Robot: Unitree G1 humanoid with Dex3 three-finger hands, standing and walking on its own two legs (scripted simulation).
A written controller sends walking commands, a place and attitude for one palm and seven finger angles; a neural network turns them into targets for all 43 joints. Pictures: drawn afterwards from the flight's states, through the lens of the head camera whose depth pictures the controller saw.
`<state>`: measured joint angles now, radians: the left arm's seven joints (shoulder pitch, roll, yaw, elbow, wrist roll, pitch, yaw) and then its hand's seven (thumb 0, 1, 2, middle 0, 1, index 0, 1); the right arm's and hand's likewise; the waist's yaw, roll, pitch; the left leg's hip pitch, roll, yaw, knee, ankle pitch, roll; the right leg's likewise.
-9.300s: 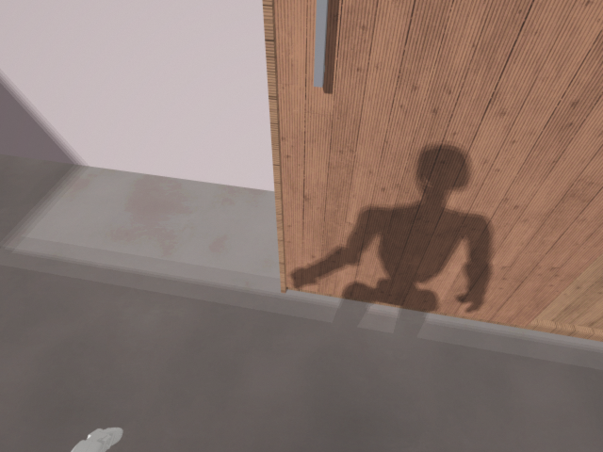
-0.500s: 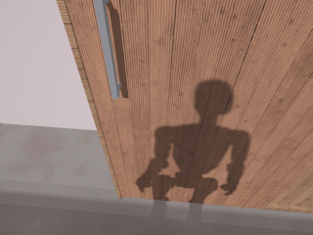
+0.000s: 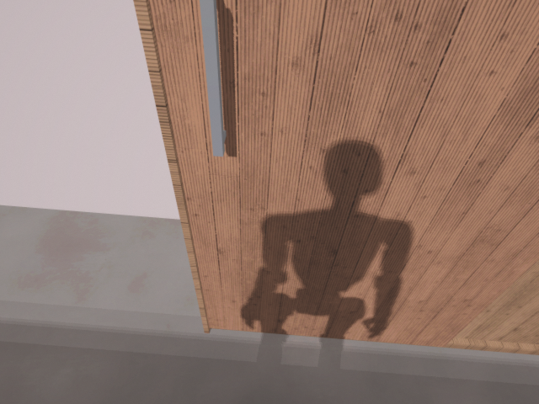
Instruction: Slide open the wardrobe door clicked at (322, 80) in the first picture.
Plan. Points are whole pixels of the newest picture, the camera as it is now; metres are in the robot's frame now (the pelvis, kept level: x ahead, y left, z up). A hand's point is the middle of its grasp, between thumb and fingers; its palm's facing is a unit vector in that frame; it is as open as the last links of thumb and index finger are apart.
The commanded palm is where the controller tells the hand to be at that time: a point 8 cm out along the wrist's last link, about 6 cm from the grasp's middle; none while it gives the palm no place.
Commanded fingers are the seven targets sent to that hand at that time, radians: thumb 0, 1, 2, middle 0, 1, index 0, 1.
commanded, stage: come to a stop and stand still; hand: left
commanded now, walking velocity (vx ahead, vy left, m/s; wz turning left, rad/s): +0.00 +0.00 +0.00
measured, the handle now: (216, 80) +0.51 +0.12 +0.25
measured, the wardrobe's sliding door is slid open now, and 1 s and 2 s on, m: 0.00 0.00 0.00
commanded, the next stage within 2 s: look again from close up in 1.08 s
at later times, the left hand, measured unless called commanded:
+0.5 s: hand out of the picture -0.09 +0.21 -0.20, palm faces +0.06 -0.99 -0.15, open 7.3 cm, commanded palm none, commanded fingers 0.00 0.90 0.90 -0.20 -0.30 -0.20 -0.30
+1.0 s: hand out of the picture -0.02 +0.32 -0.16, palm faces -0.07 -0.98 -0.17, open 7.3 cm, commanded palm none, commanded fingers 0.00 0.90 0.90 -0.20 -0.30 -0.20 -0.30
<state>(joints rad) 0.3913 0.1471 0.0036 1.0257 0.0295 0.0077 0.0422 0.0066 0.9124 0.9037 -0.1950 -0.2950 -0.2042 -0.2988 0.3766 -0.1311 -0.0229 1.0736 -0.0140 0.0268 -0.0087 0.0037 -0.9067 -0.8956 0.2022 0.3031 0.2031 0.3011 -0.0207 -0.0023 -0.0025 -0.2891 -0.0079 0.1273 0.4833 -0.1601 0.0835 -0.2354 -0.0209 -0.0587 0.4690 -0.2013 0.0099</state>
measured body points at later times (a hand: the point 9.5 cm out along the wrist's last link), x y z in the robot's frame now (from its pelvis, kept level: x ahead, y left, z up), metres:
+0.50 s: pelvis -0.05 +0.05 -0.02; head -0.06 +0.07 +0.43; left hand -0.10 +0.26 -0.19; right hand -0.05 -0.20 -0.16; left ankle +0.07 +0.06 -0.73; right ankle +0.04 -0.13 -0.72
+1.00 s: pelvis -0.13 +0.13 +0.01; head -0.12 +0.16 +0.46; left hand -0.02 +0.37 -0.15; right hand -0.22 -0.07 -0.14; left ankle -0.11 +0.23 -0.74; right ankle -0.12 -0.04 -0.64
